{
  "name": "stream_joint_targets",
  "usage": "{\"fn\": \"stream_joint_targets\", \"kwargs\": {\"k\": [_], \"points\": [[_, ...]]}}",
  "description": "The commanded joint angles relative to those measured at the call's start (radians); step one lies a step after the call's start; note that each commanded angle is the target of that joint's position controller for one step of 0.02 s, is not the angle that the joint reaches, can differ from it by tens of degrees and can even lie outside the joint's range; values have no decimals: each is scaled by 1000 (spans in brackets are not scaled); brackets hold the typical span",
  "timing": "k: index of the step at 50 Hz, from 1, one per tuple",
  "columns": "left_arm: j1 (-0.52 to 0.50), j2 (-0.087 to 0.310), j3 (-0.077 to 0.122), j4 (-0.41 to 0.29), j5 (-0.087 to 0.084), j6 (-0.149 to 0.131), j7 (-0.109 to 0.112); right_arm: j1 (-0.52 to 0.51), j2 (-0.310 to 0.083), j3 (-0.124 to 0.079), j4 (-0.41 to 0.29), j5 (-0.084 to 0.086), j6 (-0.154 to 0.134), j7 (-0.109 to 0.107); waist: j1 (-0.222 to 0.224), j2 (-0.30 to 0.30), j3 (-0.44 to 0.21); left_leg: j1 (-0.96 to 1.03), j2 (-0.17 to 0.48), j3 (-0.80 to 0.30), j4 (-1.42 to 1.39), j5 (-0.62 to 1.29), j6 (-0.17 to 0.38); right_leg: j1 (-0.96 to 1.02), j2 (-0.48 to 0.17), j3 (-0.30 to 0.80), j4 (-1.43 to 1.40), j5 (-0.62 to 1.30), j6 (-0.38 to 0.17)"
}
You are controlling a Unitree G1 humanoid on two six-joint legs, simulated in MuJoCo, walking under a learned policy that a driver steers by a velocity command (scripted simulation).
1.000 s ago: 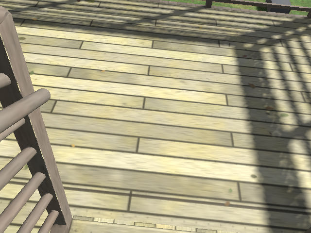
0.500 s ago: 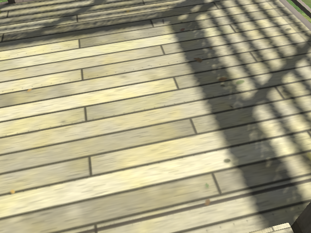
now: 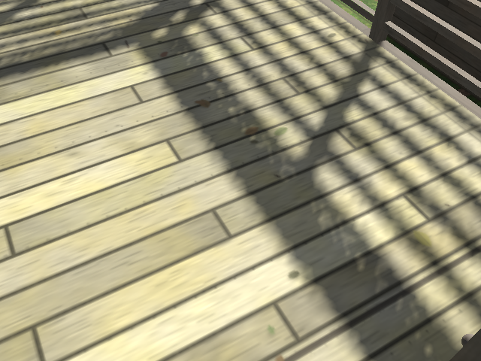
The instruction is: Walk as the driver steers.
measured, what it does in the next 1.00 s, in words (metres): goes down, turning left: right foot, then left foot 0.17 m lower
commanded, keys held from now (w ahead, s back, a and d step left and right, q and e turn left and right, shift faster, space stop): w+q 1.00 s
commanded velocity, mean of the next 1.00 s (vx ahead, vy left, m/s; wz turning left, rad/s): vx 0.50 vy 0.00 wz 0.32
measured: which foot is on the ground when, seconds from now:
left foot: down 0.00-0.34, up 0.36-0.68, down 0.70-1.00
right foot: up 0.00-0.28, down 0.30-0.70, up 0.72-1.00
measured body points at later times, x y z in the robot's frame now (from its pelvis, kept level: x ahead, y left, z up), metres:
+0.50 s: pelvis +0.26 -0.01 -0.02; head +0.28 -0.01 +0.43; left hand +0.31 +0.24 -0.15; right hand +0.38 -0.27 -0.15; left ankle +0.25 +0.12 -0.68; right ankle +0.25 -0.17 -0.72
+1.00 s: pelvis +0.54 +0.11 -0.15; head +0.58 +0.14 +0.29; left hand +0.68 +0.40 -0.24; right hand +0.67 -0.12 -0.28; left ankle +0.47 +0.13 -0.89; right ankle +0.77 +0.00 -0.84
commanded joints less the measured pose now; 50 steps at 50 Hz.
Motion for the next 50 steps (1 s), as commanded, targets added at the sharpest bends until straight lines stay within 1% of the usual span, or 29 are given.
{"fn": "stream_joint_targets", "kwargs": {"k": [1, 3, 5, 6, 7, 8, 12, 14, 15, 16, 17, 18, 19, 21, 23, 25, 27, 29, 32, 34, 35, 36, 37, 38, 39, 40, 41, 44, 50], "points": [[-8, 82, 43, -119, 34, -17, 5, -117, -71, 11, -73, -18, -38, -8, 76, 93, 143, -171, 243, -180, -223, 457, 91, -129, -90, 65, -226, 287, -2], [-105, 46, 25, -171, 63, -49, -12, -62, -132, -3, -38, -33, -54, -31, 49, 106, 135, -218, 180, -102, -270, 606, 103, -10, -94, 18, -657, 493, 18], [-181, 10, 7, -187, 88, -73, -37, 10, -130, 0, -3, 17, -48, -45, 5, 107, 40, -66, 173, -136, -304, 671, 140, 111, -156, -32, -1054, 651, 23], [-194, -27, -5, -195, 85, -76, -44, 49, -154, -8, 29, 12, -39, -45, -2, 144, 7, 23, 222, -193, -283, 769, 159, 101, -159, -26, -1046, 609, 23], [-210, -14, -1, -211, 80, -67, -44, 44, -172, -15, 25, 36, -26, -50, -6, 154, 30, 129, 244, -222, -260, 823, 178, 32, -152, -20, -1088, 559, 29], [-198, 35, 12, -203, 73, -75, -51, 80, -219, -28, 37, 28, -22, -50, -12, 127, 4, 224, 272, -247, -189, 839, 187, -8, -165, 11, -1033, 653, 2], [-404, 36, -2, -260, 52, -109, -76, 178, -153, -19, 32, 6, -19, -29, -81, 39, 43, 328, 269, -301, -85, 712, 177, -74, -135, -67, -1151, 475, -27], [-315, 58, 8, -243, 58, -126, -118, 83, -143, -13, -12, 7, -14, -10, -12, 127, -28, 165, 212, -247, 2, 823, 162, 291, -76, -110, -1268, 430, -44], [-176, 114, 33, -177, 52, -143, -133, 50, -149, -20, -7, 36, -9, -17, 24, 170, -93, 192, 158, -243, 137, 641, 122, 432, -107, 5, -1387, 610, -75], [-25, 137, 47, -127, 53, -158, -141, 9, -151, -25, -26, 32, -7, -2, 112, 140, -145, 24, 99, -207, 343, 677, 92, 736, -80, -53, -1463, 638, -97], [95, 217, 86, -69, 56, -152, -140, 168, -9, 3, -15, 44, -2, 4, 88, -185, -282, -364, 17, -158, 745, 363, 1, 1133, -320, 316, -1553, 363, -228], [141, 138, 76, -46, 18, -136, -140, 134, -9, 3, -12, 38, -5, 3, 133, -261, -301, -532, 28, -217, 843, -138, 1, 1184, -389, 478, -1581, 174, -248], [109, 139, 79, 4, 0, -123, -131, -3, -86, -29, -87, 56, 2, -6, 112, -230, -131, -669, 48, -222, 815, -123, 20, 1044, -412, 485, -1633, 81, -229], [32, 133, 74, 51, 33, -120, -126, -148, -125, -47, -129, 71, 1, -28, 64, 14, 43, -678, 81, -185, 696, -65, 34, 790, -416, 444, -1647, -61, -225], [-122, 95, 62, 32, 47, -144, -113, -132, -127, -59, -126, 55, 25, -15, -13, -27, 96, -578, 121, -175, 543, 72, 31, 588, -379, 276, -1617, -74, -172], [-229, 47, 50, 37, 36, -166, -62, -177, -98, -52, -149, 24, 13, 6, -50, -75, 114, -385, 100, -126, 251, 497, 4, 388, -288, 24, -1559, -8, -76], [-271, 86, 58, 53, 65, -166, -19, -113, -37, -41, -113, 19, 1, 30, -109, -79, 54, -23, 41, 0, 148, 830, -31, 159, -241, -134, -1526, 24, -66], [-307, 107, 67, 35, 70, -172, -20, -59, -45, -38, -102, 55, 9, 31, -134, -94, 28, 62, 57, 13, 150, 851, -57, 183, -262, -165, -1494, 30, -51], [-196, 73, 64, 77, 14, -166, -34, -175, -106, -42, -127, 28, 40, 22, -46, -41, 77, -106, 135, -30, -79, 781, -23, 478, -300, -169, -1332, 86, -9], [-171, 93, 71, 111, 11, -140, -31, -28, -138, -59, -73, 7, 42, 41, -114, -13, 30, -20, 141, -2, -279, 804, 59, 647, -272, -206, -1039, 328, 12], [-212, 114, 82, 117, 16, -132, -28, 178, -163, -80, -6, -6, 32, 35, -239, 109, -54, 234, 124, 7, -374, 918, 149, 577, -164, -292, -624, 330, 23], [-219, 40, 67, 83, 73, -132, -28, 270, -190, -74, 48, -5, 18, 32, -257, 344, -33, 509, 154, -55, -217, 1063, 165, 184, -83, -263, -213, -223, 7], [-70, 1, 46, 1, 89, -160, -47, 184, -255, -62, 8, -7, -6, 29, -74, 525, -82, 586, 187, -172, 15, 1150, 155, -49, -112, -89, -250, -143, -52], [-87, 61, 47, -12, 80, -176, -57, 158, -216, -61, -31, 0, -9, 28, -108, 457, -158, 628, 231, -299, -6, 1110, 206, -136, -123, -55, -238, -81, -48], [-117, 143, 66, -30, 53, -189, -54, 96, -219, -55, -73, 8, -24, 27, -83, 223, -217, 585, 290, -404, -115, 789, 230, -154, -132, -8, -417, 109, -65], [-180, 114, 57, -68, 15, -186, -39, 13, -310, -81, -75, -6, -28, 14, -29, 181, -257, 489, 412, -755, -260, 168, 318, -186, -150, 32, -508, 172, -48], [-239, 157, 68, -76, 30, -160, -17, -110, -254, -60, -123, -11, -39, 2, 9, 30, -117, 251, 399, -772, -320, 247, 296, -111, -184, 53, -673, 272, 0], [-276, 125, 66, -74, 82, -104, -3, -131, -200, -46, -112, 16, -48, -15, 16, 27, -55, 120, 314, -589, -307, 448, 271, 32, -206, 81, -965, 294, 95], [-538, 32, 37, -136, 80, -120, -63, 56, -167, -50, -39, 38, -15, -67, -100, 88, -33, 91, 119, -334, -267, 634, 131, 275, -38, -76, -1481, 599, 70]]}}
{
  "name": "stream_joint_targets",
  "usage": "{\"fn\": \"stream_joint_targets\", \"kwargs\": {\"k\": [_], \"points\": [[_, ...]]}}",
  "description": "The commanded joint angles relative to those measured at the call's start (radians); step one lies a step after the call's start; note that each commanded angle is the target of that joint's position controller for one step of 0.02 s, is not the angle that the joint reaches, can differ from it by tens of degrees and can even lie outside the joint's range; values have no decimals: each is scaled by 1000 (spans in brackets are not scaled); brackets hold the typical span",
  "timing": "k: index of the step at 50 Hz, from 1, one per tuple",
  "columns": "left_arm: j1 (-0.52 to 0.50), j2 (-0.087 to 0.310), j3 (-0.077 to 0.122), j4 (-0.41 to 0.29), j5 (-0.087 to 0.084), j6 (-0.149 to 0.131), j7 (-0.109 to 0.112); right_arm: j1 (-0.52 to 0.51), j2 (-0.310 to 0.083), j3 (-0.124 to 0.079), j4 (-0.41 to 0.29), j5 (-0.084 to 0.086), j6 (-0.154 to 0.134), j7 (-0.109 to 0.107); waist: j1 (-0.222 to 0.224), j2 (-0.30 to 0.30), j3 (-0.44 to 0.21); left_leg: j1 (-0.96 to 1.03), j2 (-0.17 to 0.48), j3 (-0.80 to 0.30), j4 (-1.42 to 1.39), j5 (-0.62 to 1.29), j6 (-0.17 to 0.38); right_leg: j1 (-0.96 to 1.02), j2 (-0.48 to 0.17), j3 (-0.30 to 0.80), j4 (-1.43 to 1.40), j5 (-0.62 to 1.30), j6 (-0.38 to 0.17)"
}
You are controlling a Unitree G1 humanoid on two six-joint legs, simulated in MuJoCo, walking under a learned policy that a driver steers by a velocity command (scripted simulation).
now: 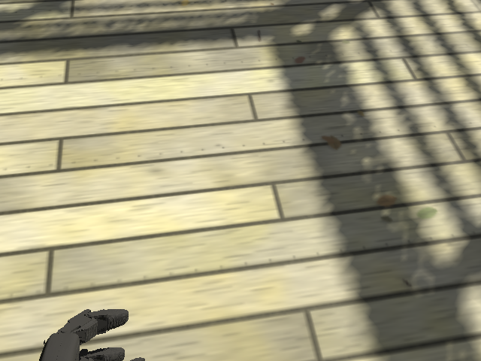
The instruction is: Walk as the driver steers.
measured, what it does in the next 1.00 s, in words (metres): walks ahead: right foot, then left foot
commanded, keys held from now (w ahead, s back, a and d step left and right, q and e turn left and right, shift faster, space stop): w+q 0.08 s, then no key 0.92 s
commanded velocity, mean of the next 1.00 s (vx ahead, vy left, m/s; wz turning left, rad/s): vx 0.16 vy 0.00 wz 0.18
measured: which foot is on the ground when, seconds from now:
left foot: down 0.00-0.16, up 0.18-0.50, down 0.52-1.00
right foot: up 0.00-0.12, down 0.14-1.00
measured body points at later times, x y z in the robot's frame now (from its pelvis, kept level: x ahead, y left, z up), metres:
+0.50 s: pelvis +0.20 -0.03 +0.00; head +0.23 -0.02 +0.45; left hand +0.26 +0.23 -0.13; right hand +0.39 -0.25 -0.11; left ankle +0.23 +0.13 -0.73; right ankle +0.26 -0.12 -0.74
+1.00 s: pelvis +0.25 +0.01 +0.00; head +0.26 +0.01 +0.45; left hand +0.31 +0.28 -0.13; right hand +0.40 -0.22 -0.13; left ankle +0.23 +0.13 -0.73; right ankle +0.26 -0.12 -0.73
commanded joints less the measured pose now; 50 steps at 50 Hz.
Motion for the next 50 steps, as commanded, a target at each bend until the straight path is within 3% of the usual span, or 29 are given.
{"fn": "stream_joint_targets", "kwargs": {"k": [1, 2, 4, 5, 6, 7, 8, 9, 10, 11, 12, 13, 14, 16, 18, 21, 23, 25, 26, 27, 28, 29, 30, 34, 38, 39, 44, 50], "points": [[-158, 38, 6, -107, 1, -31, -24, 126, -150, -44, -15, 2, 10, -17, -35, 99, -63, 70, 234, -229, -110, 523, 44, 101, 97, -85, -155, 82, -20], [-185, 46, 5, -115, -8, -41, -31, 134, -134, -42, -8, 6, 17, -21, -36, 92, -45, 108, 244, -258, -115, 473, 41, 93, 102, -72, -193, 75, -36], [-198, 74, 10, -134, -18, -57, -44, 123, -153, -51, -22, 8, 16, -25, -19, 96, -30, 177, 272, -300, -76, 482, 38, 92, 107, -50, -269, 53, -74], [-162, 89, 14, -128, -9, -64, -42, 99, -161, -55, -28, 1, 16, -26, 3, 115, -43, 175, 271, -291, -36, 559, 34, 152, 111, -63, -279, 47, -89], [-62, 106, 24, -100, 6, -71, -38, 65, -157, -55, -39, -8, 21, -21, 52, 131, -79, 153, 239, -260, 38, 679, 13, 288, 121, -83, -300, 65, -113], [90, 141, 34, -54, 22, -77, -33, 1, -138, -48, -66, -15, 21, -16, 133, 137, -152, 61, 181, -227, 171, 751, -29, 536, 88, -52, -278, 205, -154], [305, 185, 44, -3, 42, -73, -25, -43, -121, -40, -104, -30, 11, -3, 210, 70, -285, -92, 109, -186, 445, 527, -66, 846, -54, 82, -215, 494, -211], [388, 214, 42, 24, 43, -67, -31, 201, -29, -15, -70, -13, 8, 10, 131, -230, -476, -345, -64, -204, 817, -392, -132, 1174, -372, 499, -197, 752, -445], [342, 176, 44, 11, 9, -56, -29, 250, -148, -30, -40, -4, 12, 17, 123, -136, -485, -402, 21, -232, 914, -356, -143, 1109, -397, 581, -246, 487, -450], [234, 124, 33, -13, -3, -44, -25, 120, -183, -45, -59, 0, 22, 18, 120, -92, -287, -461, 63, -172, 926, -284, -164, 935, -320, 443, -282, 384, -407], [153, 77, 9, -16, -4, -31, -27, 31, -189, -48, -77, -9, 34, 12, 101, -16, -173, -457, 108, -110, 852, -226, -176, 769, -255, 313, -324, 359, -360], [118, 47, -3, -11, -12, -19, -30, -16, -176, -51, -101, -20, 40, 8, 73, 5, -118, -423, 133, -77, 775, -198, -185, 651, -203, 250, -354, 354, -332], [93, 50, -9, -6, 3, -18, -33, -10, -161, -51, -103, -22, 52, 8, 39, -23, -103, -331, 165, -66, 704, -166, -186, 537, -169, 192, -379, 381, -310], [65, 76, -4, 12, 18, -19, -40, 20, -87, -33, -95, -25, 60, 3, 7, -65, -111, -195, 174, -2, 505, -135, -194, 424, -114, 81, -410, 495, -297], [76, 122, 7, 32, 17, -12, -33, -11, -57, -16, -100, -34, 57, -4, 15, -78, -163, -112, 184, 25, 357, -68, -200, 424, -119, 44, -408, 568, -310], [115, 151, 10, 60, 2, 6, -21, -49, -99, -19, -101, -31, 65, 0, 32, -74, -202, -33, 194, 29, 244, 70, -198, 432, -134, 45, -427, 337, -303], [105, 151, 3, 67, -4, 19, -22, -87, -112, -22, -104, -36, 75, 2, 30, -69, -155, 16, 192, 41, 146, 116, -183, 383, -117, 52, -440, 36, -276], [122, 126, -10, 74, -12, 31, -24, -118, -106, -19, -106, -48, 78, 8, 33, -61, -95, 69, 180, 59, 26, 141, -158, 334, -73, 55, -436, -257, -220], [152, 108, -19, 84, -8, 32, -26, -132, -121, -18, -121, -57, 75, 7, 36, -42, -72, 97, 216, 18, -19, 170, -139, 305, -55, 59, -420, -337, -178], [189, 98, -24, 88, 4, 28, -28, -134, -162, -22, -134, -58, 72, 2, 58, 14, -72, 140, 280, -38, -14, 245, -111, 265, -20, 35, -368, -367, -141], [240, 101, -22, 96, -1, 28, -25, -159, -221, -40, -116, -50, 72, 0, 105, 145, -56, 45, 276, -47, -18, 96, -83, 300, 44, -44, -360, -362, -116], [204, 123, -19, 100, 1, 32, -17, -166, -170, -33, -120, -51, 66, 6, 73, 132, -34, -41, 247, -42, -50, -14, -86, 371, 57, -80, -314, -315, -93], [189, 119, -19, 98, 0, 37, -12, -170, -134, -19, -114, -56, 59, 9, 77, 132, -24, -76, 242, -43, -66, -24, -96, 399, 57, -87, -295, -274, -88], [207, 115, -21, 117, 7, 47, 1, -191, -128, -10, -116, -45, 34, 15, 89, 114, -41, -53, 220, -31, -23, 180, -104, 438, 42, -80, -266, -151, -100], [187, 121, -21, 136, -11, 55, -5, -156, -127, -12, -103, -40, 28, 13, 65, 62, -74, 5, 214, -18, 15, 307, -105, 461, 30, -68, -251, -48, -102], [188, 123, -21, 141, -4, 55, -1, -159, -132, -10, -99, -36, 32, 14, 72, 71, -74, 4, 208, -17, 17, 332, -101, 467, 33, -74, -248, -63, -102], [176, 136, -22, 179, -12, 54, 6, -160, -133, -11, -87, -32, 41, 3, 74, 36, -69, 29, 201, -10, 15, 356, -101, 483, 29, -70, -263, -48, -91], [163, 143, -24, 225, -11, 58, 10, -150, -129, -13, -55, -33, 49, -1, 75, 36, -52, 45, 190, 3, 0, 340, -104, 488, 26, -68, -277, -60, -88]]}}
